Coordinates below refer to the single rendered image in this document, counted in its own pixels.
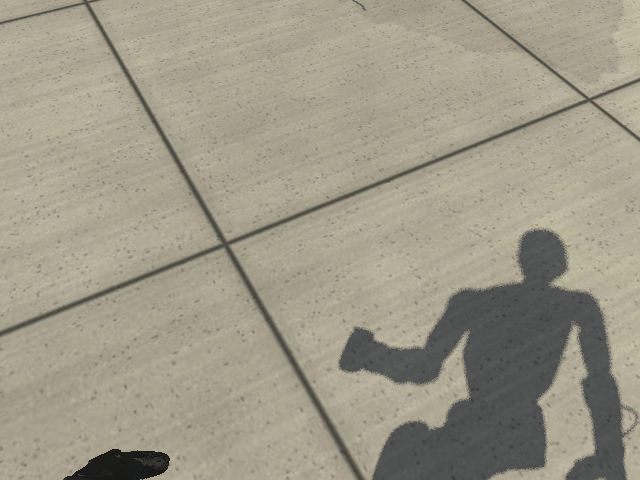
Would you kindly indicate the robot left hand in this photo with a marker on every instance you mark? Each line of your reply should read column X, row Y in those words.
column 117, row 465

